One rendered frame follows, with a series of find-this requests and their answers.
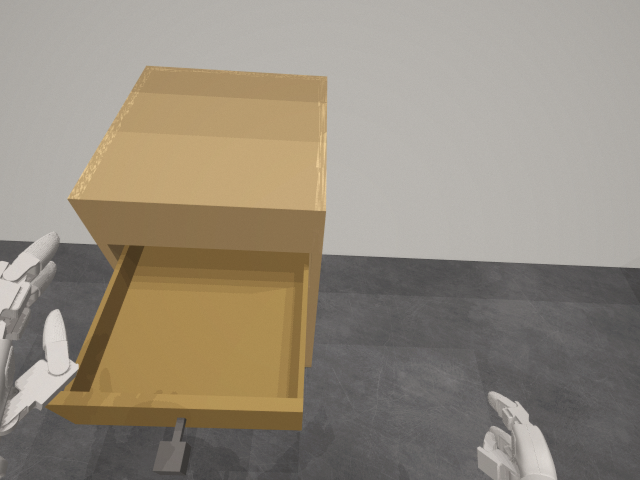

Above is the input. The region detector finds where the cabinet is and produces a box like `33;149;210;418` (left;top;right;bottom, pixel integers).
67;66;327;367

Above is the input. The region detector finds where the right robot hand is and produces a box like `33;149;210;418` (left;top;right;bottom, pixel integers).
477;391;557;480

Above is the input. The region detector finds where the left robot hand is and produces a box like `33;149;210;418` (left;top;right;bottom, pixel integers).
0;232;79;442

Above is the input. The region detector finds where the drawer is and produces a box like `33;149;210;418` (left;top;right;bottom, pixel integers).
45;245;309;431

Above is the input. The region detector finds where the handle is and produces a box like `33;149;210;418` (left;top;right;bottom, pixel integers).
153;418;191;475

